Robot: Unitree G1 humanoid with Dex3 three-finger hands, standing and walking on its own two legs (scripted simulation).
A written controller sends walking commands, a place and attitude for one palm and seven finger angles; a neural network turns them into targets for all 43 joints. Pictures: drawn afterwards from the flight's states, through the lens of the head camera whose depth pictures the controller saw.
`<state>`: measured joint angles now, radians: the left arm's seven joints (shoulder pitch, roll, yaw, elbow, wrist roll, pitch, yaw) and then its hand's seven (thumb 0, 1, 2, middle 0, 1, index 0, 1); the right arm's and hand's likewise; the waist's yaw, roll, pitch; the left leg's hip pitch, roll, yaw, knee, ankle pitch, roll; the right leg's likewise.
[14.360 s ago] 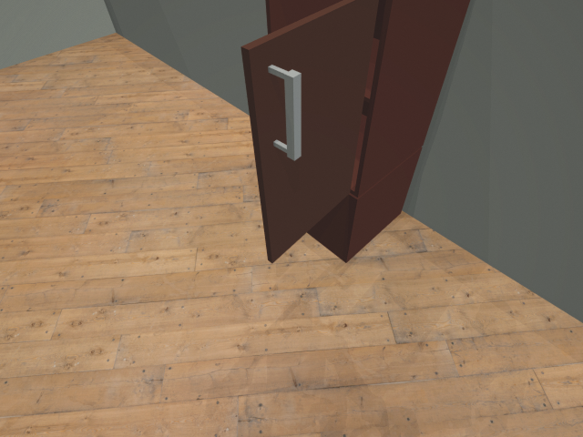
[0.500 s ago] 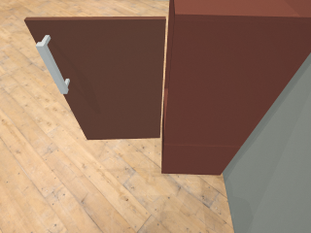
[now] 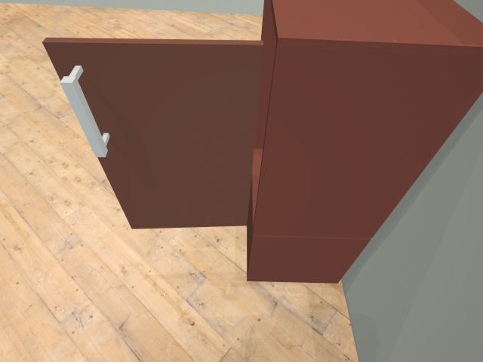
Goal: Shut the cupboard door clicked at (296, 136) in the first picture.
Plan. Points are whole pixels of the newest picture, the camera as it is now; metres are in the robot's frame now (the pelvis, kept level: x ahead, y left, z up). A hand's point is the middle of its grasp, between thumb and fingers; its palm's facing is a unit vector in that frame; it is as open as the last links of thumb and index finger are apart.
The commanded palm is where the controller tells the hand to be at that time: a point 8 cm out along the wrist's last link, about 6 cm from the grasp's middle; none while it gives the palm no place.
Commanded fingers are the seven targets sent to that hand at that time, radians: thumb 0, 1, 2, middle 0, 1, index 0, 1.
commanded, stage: look again from close up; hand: left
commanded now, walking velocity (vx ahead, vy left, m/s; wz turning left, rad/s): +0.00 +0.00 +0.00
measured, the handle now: (90, 114) +0.51 +0.33 +0.12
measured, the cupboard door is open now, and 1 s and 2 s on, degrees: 94 94 94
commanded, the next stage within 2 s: shuffle to correct the standing spot in 0.58 s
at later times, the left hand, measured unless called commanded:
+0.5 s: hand out of the picture +0.00 +0.19 -0.17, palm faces +0.00 -0.97 -0.25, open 7.4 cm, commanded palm none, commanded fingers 0.00 0.90 0.90 -0.20 -0.30 -0.20 -0.30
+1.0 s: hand out of the picture -0.09 +0.22 -0.20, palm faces +0.07 -0.98 -0.18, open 7.4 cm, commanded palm none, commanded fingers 0.00 0.90 0.90 -0.20 -0.30 -0.20 -0.30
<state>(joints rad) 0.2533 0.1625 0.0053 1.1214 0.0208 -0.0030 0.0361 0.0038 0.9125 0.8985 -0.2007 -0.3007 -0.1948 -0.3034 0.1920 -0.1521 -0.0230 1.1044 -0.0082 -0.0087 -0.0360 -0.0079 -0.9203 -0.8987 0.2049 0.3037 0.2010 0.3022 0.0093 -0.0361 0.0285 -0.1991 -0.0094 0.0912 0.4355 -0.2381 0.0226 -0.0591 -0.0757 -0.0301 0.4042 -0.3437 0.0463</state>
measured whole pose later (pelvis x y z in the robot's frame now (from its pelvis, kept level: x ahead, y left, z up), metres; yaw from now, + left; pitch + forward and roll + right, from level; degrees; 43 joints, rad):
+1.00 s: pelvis -0.05 +0.04 -0.01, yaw +3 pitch -1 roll -1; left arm 0.37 0.21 0.02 1.05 0.03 0.04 0.02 0.00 0.90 0.90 -0.20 -0.30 -0.20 -0.30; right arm 0.37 -0.18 -0.03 1.05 -0.02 0.02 0.00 0.00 -0.91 -0.90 0.20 0.30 0.20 0.30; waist -0.01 -0.04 0.02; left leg -0.34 -0.02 0.09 0.62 -0.25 0.08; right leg -0.24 -0.09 -0.06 0.76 -0.49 0.01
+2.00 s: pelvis +0.10 +0.09 -0.01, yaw +5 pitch -1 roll +0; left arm 0.29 0.19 0.03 1.00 0.02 0.04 0.03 0.00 0.91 0.90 -0.20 -0.30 -0.19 -0.30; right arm 0.11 -0.14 -0.03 0.97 -0.02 0.01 -0.03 0.00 -0.90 -0.90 0.20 0.30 0.20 0.30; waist 0.03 -0.01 0.11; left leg -0.34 0.06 0.10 0.54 -0.18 0.01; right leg -0.32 -0.03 -0.06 0.80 -0.50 0.02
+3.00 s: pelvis +0.07 +0.11 +0.00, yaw +5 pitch +0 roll -1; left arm 0.34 0.10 -0.02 1.13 0.02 -0.03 0.04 0.00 0.90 0.90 -0.20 -0.30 -0.20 -0.30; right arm 0.32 -0.13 0.00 1.09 -0.02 -0.01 -0.02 0.01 -0.92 -0.90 0.20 0.30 0.20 0.30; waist 0.00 0.01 0.02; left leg -0.20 -0.02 0.07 0.49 -0.29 0.05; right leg -0.25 -0.04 -0.06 0.47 -0.22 0.01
